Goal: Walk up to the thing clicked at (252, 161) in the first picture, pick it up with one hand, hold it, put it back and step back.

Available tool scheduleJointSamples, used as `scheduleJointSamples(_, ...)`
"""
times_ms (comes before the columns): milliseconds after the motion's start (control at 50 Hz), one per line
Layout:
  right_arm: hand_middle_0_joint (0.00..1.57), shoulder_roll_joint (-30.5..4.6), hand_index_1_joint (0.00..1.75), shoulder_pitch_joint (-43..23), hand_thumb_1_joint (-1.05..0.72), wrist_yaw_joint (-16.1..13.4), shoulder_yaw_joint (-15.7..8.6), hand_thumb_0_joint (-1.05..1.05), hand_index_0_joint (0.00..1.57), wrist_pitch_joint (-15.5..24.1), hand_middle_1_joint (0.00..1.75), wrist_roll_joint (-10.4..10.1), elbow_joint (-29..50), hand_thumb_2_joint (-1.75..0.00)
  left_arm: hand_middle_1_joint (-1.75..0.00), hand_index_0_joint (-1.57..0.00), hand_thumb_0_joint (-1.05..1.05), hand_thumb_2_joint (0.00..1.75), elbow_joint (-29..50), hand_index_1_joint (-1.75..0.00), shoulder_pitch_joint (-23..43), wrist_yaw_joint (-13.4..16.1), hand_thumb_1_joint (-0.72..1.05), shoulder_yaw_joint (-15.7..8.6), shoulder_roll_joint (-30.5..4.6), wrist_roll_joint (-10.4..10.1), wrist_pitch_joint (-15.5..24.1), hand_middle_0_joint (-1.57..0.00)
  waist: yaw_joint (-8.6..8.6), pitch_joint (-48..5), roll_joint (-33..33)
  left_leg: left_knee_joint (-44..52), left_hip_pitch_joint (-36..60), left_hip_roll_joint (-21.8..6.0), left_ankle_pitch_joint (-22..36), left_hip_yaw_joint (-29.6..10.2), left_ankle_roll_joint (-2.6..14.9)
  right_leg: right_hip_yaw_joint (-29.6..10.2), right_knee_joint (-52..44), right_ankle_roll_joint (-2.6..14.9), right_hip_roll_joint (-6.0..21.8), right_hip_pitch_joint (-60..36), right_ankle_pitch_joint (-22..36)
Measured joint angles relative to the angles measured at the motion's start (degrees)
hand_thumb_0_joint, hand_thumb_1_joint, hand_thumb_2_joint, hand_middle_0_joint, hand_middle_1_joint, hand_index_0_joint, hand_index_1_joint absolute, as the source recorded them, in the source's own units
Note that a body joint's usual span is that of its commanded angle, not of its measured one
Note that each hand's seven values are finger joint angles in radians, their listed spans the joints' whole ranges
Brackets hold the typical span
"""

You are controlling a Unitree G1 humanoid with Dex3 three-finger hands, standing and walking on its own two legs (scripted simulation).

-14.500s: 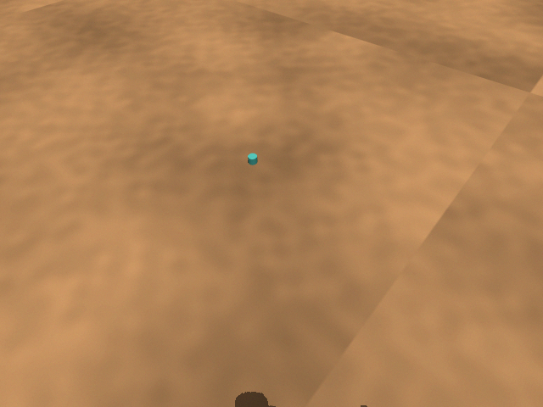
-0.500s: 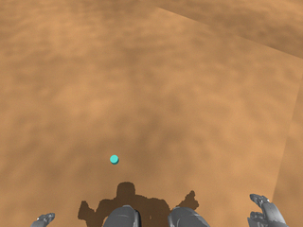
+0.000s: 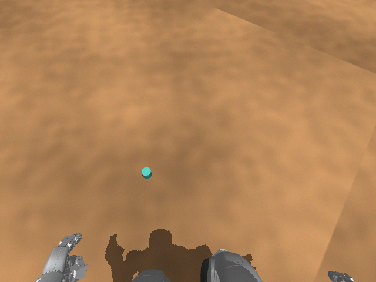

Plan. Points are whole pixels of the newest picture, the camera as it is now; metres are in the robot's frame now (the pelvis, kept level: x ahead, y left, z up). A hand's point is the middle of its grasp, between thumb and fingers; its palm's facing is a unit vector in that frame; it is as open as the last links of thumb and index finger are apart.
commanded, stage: walk up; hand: left
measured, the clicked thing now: (146, 173) +0.64 +0.22 -0.73
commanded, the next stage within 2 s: stand in 1.44 s
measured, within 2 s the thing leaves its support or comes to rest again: neither
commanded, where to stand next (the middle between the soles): +0.25 -0.02 m, yaw -1 degrees
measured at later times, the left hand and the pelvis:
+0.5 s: hand out of the picture -0.03 +0.24 -0.12, palm faces -0.01 -0.91 -0.42, open 7.4 cm; pelvis -0.07 -0.03 +0.01, yaw -2 degrees
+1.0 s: hand out of the picture +0.05 +0.25 -0.13, palm faces -0.05 -0.92 -0.38, open 7.4 cm; pelvis -0.04 -0.01 +0.01, yaw -2 degrees
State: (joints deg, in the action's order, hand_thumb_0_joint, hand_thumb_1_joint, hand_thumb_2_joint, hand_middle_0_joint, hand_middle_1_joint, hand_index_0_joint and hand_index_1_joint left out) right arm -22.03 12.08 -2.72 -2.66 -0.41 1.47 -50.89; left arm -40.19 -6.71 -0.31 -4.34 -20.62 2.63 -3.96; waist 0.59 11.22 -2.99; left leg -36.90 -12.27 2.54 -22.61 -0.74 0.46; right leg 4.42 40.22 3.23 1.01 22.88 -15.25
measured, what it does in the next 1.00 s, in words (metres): steps on the spot: right foot, then left foot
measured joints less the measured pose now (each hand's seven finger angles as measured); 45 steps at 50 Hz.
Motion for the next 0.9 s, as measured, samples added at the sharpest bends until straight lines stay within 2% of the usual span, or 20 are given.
scheduleJointSamples(20,0.2,1.2,0.3,-0.2,-0.9,0.2,0.1,0.01,0.2,0.0,0.3,0.4,-0.4,-0.9,-0.3,-0.21,0.01,0.9,-0.5,-0.3,0.0,0.0,0.9,-0.2,-0.5,-0.2,-0.3,-0.2,0.54,0.5,-2.4,1.1,0.9,1.3,1.0,1.2,0.51,-1.4,1.0,-0.25,1.1,0.2,0.0)
scheduleJointSamples(40,0.2,1.9,0.3,0.1,-0.9,0.5,0.3,0.01,0.2,0.0,0.3,0.8,-0.4,-0.9,-0.3,-0.21,0.01,0.9,-1.3,-0.3,-0.6,-0.1,0.9,-0.2,-0.5,-0.5,-0.7,-0.2,0.85,-0.1,-3.3,1.3,1.1,1.5,1.4,1.9,0.78,-2.9,2.5,-0.75,0.6,0.7,-3.2)
scheduleJointSamples(80,0.21,2.0,0.3,1.2,-0.9,1.1,0.7,0.01,0.2,0.3,0.3,1.3,0.0,-0.9,-0.3,-0.21,0.01,0.9,-3.4,-0.29,-1.8,-0.2,0.91,-0.1,0.3,-0.6,-1.5,-0.2,-0.59,-2.0,-1.6,0.6,0.2,-0.1,1.7,0.4,1.2,-5.4,10.2,-1.83,-2.6,2.2,-11.8)
scheduleJointSamples(100,0.21,2.1,0.3,1.5,-0.9,1.0,0.8,0.01,0.2,0.5,0.3,1.4,0.0,-0.9,-0.3,-0.21,0.01,0.9,-4.2,-0.29,-2.2,-0.4,0.91,0.0,0.5,-0.6,-1.7,-0.2,-1.23,-2.6,-0.7,0.9,0.0,-1.0,2.3,-0.6,1.2,-6.8,14.5,-2.09,-4.0,2.3,-13.2)
scheduleJointSamples(140,0.21,2.3,0.3,1.5,-0.9,0.9,1.1,0.01,0.2,0.7,0.3,1.6,-0.2,-0.9,-0.3,-0.21,0.01,0.9,-5.2,-0.29,-3.2,-0.6,0.91,-0.3,0.2,-1.2,-1.5,-0.2,-0.78,-3.7,-0.1,2.7,0.1,-2.2,3.9,-0.8,0.76,-10.6,20.3,-2.1,-5.7,2.2,-12.6)
scheduleJointSamples(180,0.21,2.5,0.3,0.9,-0.9,1.0,1.1,0.01,0.2,1.0,0.3,1.4,0.0,-0.9,-0.3,-0.21,0.01,0.9,-5.8,-0.3,-4.5,-0.8,0.91,-0.6,-0.5,-1.6,-0.8,-0.2,0.06,-4.5,-0.2,4.0,-0.3,-3.1,5.2,-0.2,0.15,-12.7,21.0,-2.29,-5.4,0.8,-11.0)
scheduleJointSamples(240,0.21,2.2,0.3,-0.8,-0.9,1.8,0.9,0.01,0.21,1.3,0.3,1.4,1.1,-0.9,-0.3,-0.21,0.01,0.9,-7.8,-0.29,-6.1,-1.0,0.91,-0.7,-1.7,-1.8,0.5,-0.2,0.48,-4.9,0.1,3.8,-1.4,-4.0,5.9,0.5,-0.3,-11.7,11.5,-3.51,-2.6,-4.5,-11.5)
scheduleJointSamples(300,0.21,1.2,0.3,-2.6,-0.89,2.8,0.7,0.01,0.21,0.9,0.3,1.6,2.5,-0.9,-0.3,-0.21,0.01,0.9,-10.6,-0.29,-7.8,-0.7,0.91,-0.5,-2.4,-1.8,2.2,-0.2,0.75,-5.6,1.1,0.5,-3.5,-5.2,4.7,1.8,-0.55,-8.7,-3.0,-3.68,-0.7,-11.0,-10.4)
scheduleJointSamples(340,0.21,-0.4,0.3,-3.4,-0.9,2.9,0.1,0.01,0.2,0.2,0.3,1.1,2.4,-0.9,-0.3,-0.21,0.01,0.9,-13.1,-0.29,-7.7,0.0,0.91,-0.4,-1.0,-1.3,3.5,-0.2,-0.06,-4.8,5.4,-3.4,-4.8,-7.6,3.1,-0.2,0.02,-6.6,-6.6,-3.75,-3.1,-13.2,-4.7)
scheduleJointSamples(360,0.21,-0.8,0.3,-3.1,-0.9,2.9,-0.2,0.01,0.2,-0.3,0.3,0.7,2.1,-0.9,-0.3,-0.21,0.01,0.9,-13.6,-0.29,-8.1,0.1,0.91,-0.1,-0.4,-0.9,4.1,-0.2,-0.38,-5.2,6.8,-5.0,-5.5,-7.5,0.9,-1.7,0.3,-5.7,-6.7,-3.69,-3.7,-13.5,-4.5)
scheduleJointSamples(420,0.2,-1.1,0.3,-1.9,-0.9,3.2,-0.4,0.01,0.2,-1.2,0.3,0.3,0.2,-0.9,-0.3,-0.21,0.01,0.9,-14.0,-0.29,-10.0,0.0,0.91,0.6,0.2,-0.3,4.9,-0.2,1.42,-7.5,6.4,-10.6,-7.4,-4.0,-5.4,-2.6,0.1,-7.1,-6.0,-2.82,-2.2,-12.5,-5.0)
scheduleJointSamples(500,0.2,-2.1,0.3,-0.4,-0.9,4.0,-0.9,0.01,0.2,-1.0,0.3,0.1,-1.5,-0.9,-0.3,-0.21,0.01,0.9,-14.3,-0.3,-10.3,0.0,0.9,0.8,0.9,-0.4,5.8,-0.2,1.24,-8.0,7.1,-10.2,-7.8,-3.4,-3.3,-3.0,-0.22,-6.7,-8.1,-3.52,-0.7,-13.0,-3.7)
scheduleJointSamples(580,0.2,-2.0,0.3,0.7,-0.9,4.6,-1.1,0.01,0.2,-0.7,0.3,0.4,-3.0,-0.9,-0.31,-0.21,0.01,0.9,-13.5,-0.3,-9.4,-0.2,0.9,0.8,0.1,-0.4,5.9,-0.2,1.05,-7.4,6.6,-2.8,-5.7,-4.1,-1.9,-1.7,-0.68,-5.9,-7.6,-4.41,0.6,-12.3,-4.1)
scheduleJointSamples(600,0.2,-1.9,0.3,0.9,-0.9,4.7,-1.2,0.01,0.2,-0.5,0.3,0.4,-3.4,-0.9,-0.31,-0.21,0.01,0.9,-13.4,-0.3,-9.0,-0.2,0.9,0.8,-0.2,-0.6,5.8,-0.2,0.89,-7.3,6.3,0.6,-4.4,-4.1,-0.1,-1.1,-0.75,-5.6,-6.9,-4.76,1.0,-12.0,-4.6)
scheduleJointSamples(640,0.2,-0.7,0.3,0.4,-0.9,4.5,-1.3,0.01,0.2,0.0,0.3,0.6,-4.4,-0.9,-0.31,-0.21,0.01,0.9,-13.4,-0.3,-8.0,0.0,0.9,0.8,-1.1,-1.2,5.3,-0.2,0.95,-6.0,4.0,4.6,-2.6,-2.6,8.4,0.1,-1.24,-6.6,-4.6,-5.51,2.7,-11.3,-5.8)
scheduleJointSamples(660,0.2,0.1,0.3,0.1,-0.9,4.4,-1.2,0.01,0.2,0.3,0.3,0.8,-4.6,-0.9,-0.31,-0.21,0.01,0.9,-13.5,-0.3,-7.7,0.2,0.9,0.8,-1.5,-1.5,5.0,-0.2,1.1,-5.5,2.6,5.3,-1.9,-1.9,9.0,1.1,-1.25,-7.6,-3.0,-5.0,3.4,-10.6,-6.0)
scheduleJointSamples(760,0.2,2.0,0.3,0.3,-0.9,4.8,-0.4,0.01,0.2,0.8,0.3,1.0,-4.4,-0.9,-0.3,-0.21,0.01,0.9,-14.8,-0.29,-6.6,0.4,0.91,1.4,-2.1,-2.2,4.3,-0.2,-0.49,-6.9,2.4,5.7,-1.5,-3.6,7.6,1.0,-0.08,-6.3,4.5,-2.33,0.0,-7.2,-15.2)
scheduleJointSamples(800,0.21,2.3,0.3,0.1,-0.9,4.8,-0.1,0.01,0.2,0.8,0.3,1.0,-4.3,-0.9,-0.3,-0.21,0.01,0.9,-14.9,-0.29,-6.2,0.3,0.91,1.4,-2.4,-2.3,4.9,-0.2,-0.84,-7.2,2.2,5.9,-1.3,-3.9,7.6,1.1,-0.68,-5.0,0.9,-2.15,0.0,-7.6,-12.5)
scheduleJointSamples(860,0.21,1.6,0.3,-0.9,-0.9,4.5,0.1,0.01,0.2,0.2,0.3,0.1,-4.8,-0.9,-0.3,-0.21,0.01,0.9,-15.4,-0.29,-5.3,0.6,0.91,1.3,-1.6,-2.0,6.3,-0.2,-0.8,-6.6,3.5,2.6,-2.0,-5.0,5.5,0.8,-1.73,-3.6,-8.2,-2.62,-1.0,-10.8,-1.3)
scheduleJointSamples(900,0.21,0.9,0.3,-1.5,-0.9,4.1,0.2,0.01,0.2,-0.5,0.3,-0.6,-5.2,-0.9,-0.3,-0.21,0.01,0.9,-15.9,-0.29,-4.9,0.9,0.91,1.6,-0.3,-1.5,6.7,-0.2,-0.9,-6.7,5.4,-0.2,-2.8,-5.5,2.7,-0.9,-1.09,-2.9,-8.5,-2.85,-1.9,-11.6,-1.7)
